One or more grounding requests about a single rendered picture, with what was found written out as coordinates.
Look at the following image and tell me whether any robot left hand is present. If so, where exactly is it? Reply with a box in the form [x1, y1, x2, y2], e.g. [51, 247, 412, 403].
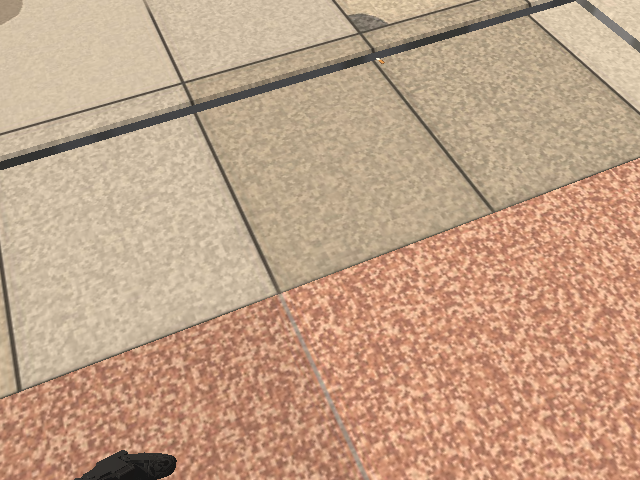
[74, 450, 177, 480]

